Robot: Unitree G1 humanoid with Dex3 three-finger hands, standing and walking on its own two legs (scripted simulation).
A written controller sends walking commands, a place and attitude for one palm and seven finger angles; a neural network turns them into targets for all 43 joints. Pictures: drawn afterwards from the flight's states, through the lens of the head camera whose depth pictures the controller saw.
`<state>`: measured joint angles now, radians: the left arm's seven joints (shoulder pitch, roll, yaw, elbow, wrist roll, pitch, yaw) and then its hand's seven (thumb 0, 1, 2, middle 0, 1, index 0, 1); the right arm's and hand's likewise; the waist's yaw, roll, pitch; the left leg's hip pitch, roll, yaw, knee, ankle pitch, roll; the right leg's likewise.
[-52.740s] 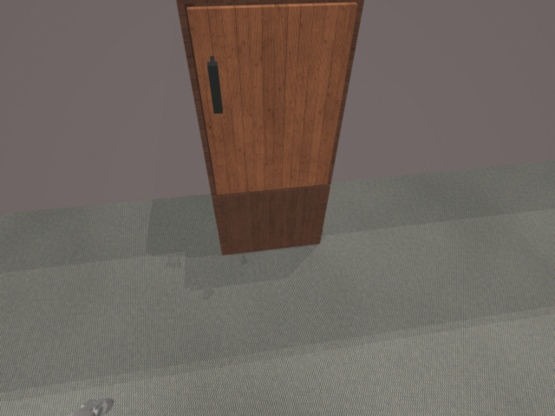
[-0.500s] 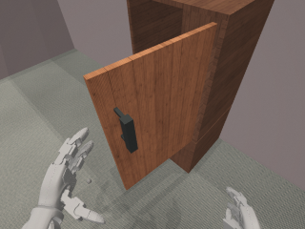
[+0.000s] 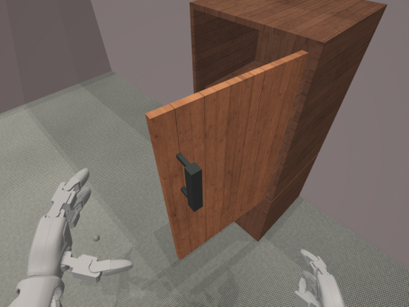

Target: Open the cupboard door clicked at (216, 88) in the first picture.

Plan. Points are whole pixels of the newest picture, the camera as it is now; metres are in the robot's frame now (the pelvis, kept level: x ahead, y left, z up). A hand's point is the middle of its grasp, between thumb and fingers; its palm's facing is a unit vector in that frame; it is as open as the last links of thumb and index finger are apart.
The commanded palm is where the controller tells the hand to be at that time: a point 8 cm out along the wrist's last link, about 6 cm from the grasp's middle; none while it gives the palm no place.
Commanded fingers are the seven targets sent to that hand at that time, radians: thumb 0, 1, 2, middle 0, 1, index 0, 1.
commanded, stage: draw the hand back to the body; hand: left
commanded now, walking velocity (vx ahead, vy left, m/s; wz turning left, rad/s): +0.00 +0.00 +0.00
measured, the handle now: (188, 182) +0.35 +0.08 +0.06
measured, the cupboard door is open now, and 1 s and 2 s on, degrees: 82 82 82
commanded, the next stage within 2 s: step back with the hand held close in 0.88 s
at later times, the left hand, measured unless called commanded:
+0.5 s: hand (49, 203) +0.22 +0.26 +0.16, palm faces +0.40 -0.82 -0.41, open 9.1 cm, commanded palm +0.17 +0.31 +0.18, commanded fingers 0.00 0.90 0.90 -0.20 -0.30 -0.20 -0.30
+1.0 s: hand (59, 208) +0.21 +0.24 +0.16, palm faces +0.42 -0.82 -0.40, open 7.4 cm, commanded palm +0.16 +0.28 +0.19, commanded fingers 0.00 0.90 0.90 -0.20 -0.30 -0.20 -0.30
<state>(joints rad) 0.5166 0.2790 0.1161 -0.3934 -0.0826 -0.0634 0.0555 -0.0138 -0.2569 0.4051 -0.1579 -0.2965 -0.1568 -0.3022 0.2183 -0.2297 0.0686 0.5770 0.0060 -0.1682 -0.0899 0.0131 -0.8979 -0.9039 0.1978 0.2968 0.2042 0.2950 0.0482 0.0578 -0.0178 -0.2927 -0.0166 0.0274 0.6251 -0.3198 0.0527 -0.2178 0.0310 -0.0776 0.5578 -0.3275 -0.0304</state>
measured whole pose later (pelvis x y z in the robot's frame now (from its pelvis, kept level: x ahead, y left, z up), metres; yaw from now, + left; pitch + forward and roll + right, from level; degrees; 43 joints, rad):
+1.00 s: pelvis +0.01 -0.01 +0.02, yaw -2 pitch -5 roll +0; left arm 0.47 0.34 0.31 -0.37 -0.07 -0.08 0.11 0.01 0.89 0.90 -0.21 -0.30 -0.21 -0.30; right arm 0.18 -0.23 0.02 0.67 0.00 -0.09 -0.06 0.01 -0.90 -0.90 0.20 0.30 0.20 0.29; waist 0.06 0.07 0.03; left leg -0.08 -0.01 0.05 0.39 -0.23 0.03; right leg -0.02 0.05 -0.05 0.33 -0.23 -0.04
